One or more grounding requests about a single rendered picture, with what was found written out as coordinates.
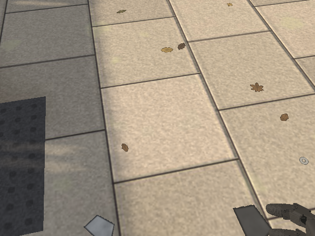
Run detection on right robot hand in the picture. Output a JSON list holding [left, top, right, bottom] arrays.
[[266, 203, 315, 236]]

